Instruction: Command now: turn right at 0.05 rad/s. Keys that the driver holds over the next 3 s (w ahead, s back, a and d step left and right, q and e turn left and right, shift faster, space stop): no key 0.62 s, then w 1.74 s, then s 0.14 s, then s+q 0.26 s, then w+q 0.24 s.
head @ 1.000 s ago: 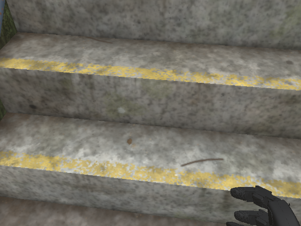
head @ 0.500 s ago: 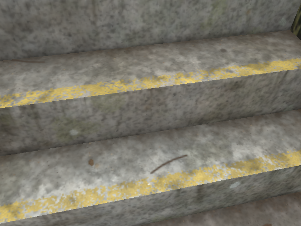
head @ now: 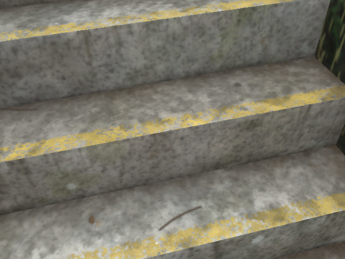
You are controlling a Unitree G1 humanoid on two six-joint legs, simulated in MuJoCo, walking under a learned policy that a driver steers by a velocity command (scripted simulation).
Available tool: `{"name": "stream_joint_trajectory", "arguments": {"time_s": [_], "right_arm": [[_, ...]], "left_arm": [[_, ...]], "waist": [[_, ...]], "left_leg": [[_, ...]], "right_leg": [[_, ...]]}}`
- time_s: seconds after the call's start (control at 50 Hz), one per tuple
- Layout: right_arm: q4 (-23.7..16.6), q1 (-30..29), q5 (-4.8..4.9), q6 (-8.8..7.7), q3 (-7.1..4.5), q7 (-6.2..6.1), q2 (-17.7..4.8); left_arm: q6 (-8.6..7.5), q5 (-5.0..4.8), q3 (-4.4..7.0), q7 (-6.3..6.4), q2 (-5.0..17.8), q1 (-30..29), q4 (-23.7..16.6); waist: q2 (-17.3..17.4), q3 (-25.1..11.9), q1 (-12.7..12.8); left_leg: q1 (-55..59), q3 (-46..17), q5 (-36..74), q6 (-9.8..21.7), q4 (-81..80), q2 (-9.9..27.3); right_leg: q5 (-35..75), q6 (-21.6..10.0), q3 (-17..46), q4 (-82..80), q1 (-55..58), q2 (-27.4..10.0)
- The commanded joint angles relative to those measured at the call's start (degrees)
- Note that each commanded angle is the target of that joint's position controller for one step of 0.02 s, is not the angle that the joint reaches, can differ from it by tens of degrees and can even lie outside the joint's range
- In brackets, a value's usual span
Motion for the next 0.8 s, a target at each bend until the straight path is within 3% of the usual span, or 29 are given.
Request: {"name": "stream_joint_trajectory", "arguments": {"time_s": [0.02, 0.04, 0.06, 0.08, 0.1, 0.12, 0.14, 0.18, 0.28, 0.38, 0.48, 0.62, 0.66, 0.72, 0.8], "right_arm": [[2.1, 4.2, 0.09, -0.50, -0.64, -0.11, -2.4], [3.6, 5.2, -1.06, -0.28, -1.16, 0.02, -3.6], [3.6, 4.9, -1.52, -0.38, -1.16, 0.21, -4.0], [3.2, 4.9, -1.33, -0.54, -1.25, 0.54, -4.7], [3.7, 3.2, -0.71, -0.72, -2.13, 0.75, -6.8], [4.5, 2.5, -0.19, -0.89, -2.14, 1.07, -5.4], [5.4, 2.0, -0.27, -1.01, -1.87, 1.07, -3.7], [6.8, 1.0, -0.58, -1.48, -1.81, 0.97, -3.0], [10.4, 2.4, -0.76, -1.30, -2.27, 0.69, -3.8], [12.7, 3.3, -0.29, -0.51, -2.47, 0.85, -4.3], [13.9, 3.9, -0.48, 0.03, -2.50, 0.47, -4.6], [15.3, 4.3, -0.42, 0.21, -2.40, 0.16, -4.3], [15.5, 4.5, 0.22, 0.36, -3.13, -0.10, -6.3], [14.0, 3.7, 0.52, 0.32, -4.08, -0.59, -9.0], [12.4, 4.0, 0.78, -0.12, -4.50, -0.68, -9.8]], "left_arm": [[-0.82, 0.67, 2.22, -0.70, 3.7, -2.2, -2.1], [-1.72, -0.03, 2.49, -1.42, 3.5, -1.2, 0.1], [-2.21, -1.00, 3.04, -1.84, 4.6, -0.1, 2.0], [-2.61, -1.68, 3.50, -2.17, 5.5, -0.2, 3.3], [-2.79, -1.81, 3.36, -2.05, 4.4, 2.3, 4.3], [-2.76, -1.47, 3.61, -1.37, 5.7, 0.6, 5.3], [-2.98, -1.23, 3.89, -1.04, 6.5, -1.2, 5.6], [-3.03, -0.72, 3.90, -1.09, 6.1, -0.8, 7.0], [-3.23, -0.76, 4.21, -1.95, 6.6, 1.6, 10.4], [-3.17, -0.95, 4.30, -2.04, 7.0, 3.9, 12.9], [-3.29, -0.95, 4.43, -1.71, 7.8, 3.9, 14.3], [-3.19, -1.00, 4.46, -1.35, 7.7, 4.1, 15.8], [-3.13, -1.53, 5.02, -1.15, 8.8, 4.6, 16.4], [-3.90, -1.71, 5.22, -0.76, 9.5, 2.4, 15.4], [-5.91, -1.97, 4.05, -1.47, 6.8, 2.5, 15.0]], "waist": [[-10.1, 4.5, 0.6], [-10.9, 6.4, 0.7], [-10.1, 7.0, 1.1], [-8.3, 6.6, 1.0], [-0.1, 5.4, 2.6], [1.7, 5.9, 1.3], [1.7, 6.1, 1.0], [-0.1, 5.2, 1.0], [-2.5, 2.1, 0.8], [-3.1, 1.7, 0.9], [-3.4, 3.0, 0.6], [-3.3, 4.6, 0.7], [-2.8, 4.2, 0.5], [-0.9, 8.4, -0.1], [1.3, 7.0, -0.1]], "left_leg": [[9.0, 2.4, 3.1, 2.9, -24.3, -0.4], [10.6, 1.3, 10.3, 4.5, -27.5, 0.5], [11.8, -0.7, 13.7, 6.1, -31.5, 1.8], [14.1, -1.1, 15.3, 7.5, -34.4, 2.6], [12.5, -1.0, 9.0, 9.1, -34.0, 1.6], [9.0, -1.9, 4.4, 9.9, -36.5, 1.6], [8.7, -2.6, 4.8, 10.1, -38.5, 1.7], [11.5, -2.2, 10.5, 9.8, -39.0, 1.4], [17.5, -0.5, 23.8, 9.8, -38.8, 1.1], [18.1, 0.8, 26.7, 9.2, -38.6, 0.9], [17.7, 1.2, 25.8, 8.9, -39.1, 0.9], [16.6, 1.6, 22.0, 8.6, -39.8, 0.8], [15.7, 1.7, 7.1, 10.5, -38.9, 0.0], [10.3, -4.2, -10.9, 13.7, -39.6, 3.4], [8.7, -10.4, -12.8, 16.8, -38.6, 7.5]], "right_leg": [[-1.3, -8.1, 13.4, -17.5, -2.4, -11.0], [-2.5, -6.7, 12.0, -15.5, -3.9, -9.7], [-5.0, -5.4, 11.0, -14.5, -5.0, -8.4], [-5.1, -4.3, 9.4, -11.8, -6.4, -6.9], [-1.0, -2.6, 7.0, -12.3, -4.1, -5.1], [-0.2, -1.6, 5.4, -10.7, -1.8, -4.3], [1.5, -0.9, 4.7, -9.9, -1.1, -4.1], [4.6, -0.6, 4.6, -10.9, -0.5, -4.4], [11.6, -1.1, 4.6, -12.4, 1.7, -4.6], [14.1, -0.8, 4.5, -12.8, 3.5, -4.9], [14.7, -0.7, 4.3, -13.1, 3.3, -4.9], [13.0, -0.8, 4.3, -14.0, 2.4, -5.0], [-0.9, -2.4, 2.9, -12.0, 0.8, -3.4], [-13.4, -4.5, 3.8, -8.6, -8.6, -3.5], [-9.5, -4.5, 1.3, -2.1, -11.9, -2.4]]}}
Next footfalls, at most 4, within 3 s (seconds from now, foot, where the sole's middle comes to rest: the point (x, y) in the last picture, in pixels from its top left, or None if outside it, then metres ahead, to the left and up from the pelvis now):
0.06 left None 0.06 0.14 -0.76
1.26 left None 0.30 0.17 -0.55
1.86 right None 0.31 -0.14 -0.55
2.28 left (169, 222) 0.52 0.05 -0.34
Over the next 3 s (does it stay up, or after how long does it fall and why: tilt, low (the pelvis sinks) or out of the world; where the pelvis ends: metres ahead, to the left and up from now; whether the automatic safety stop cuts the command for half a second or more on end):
stays up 0.54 -0.07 0.43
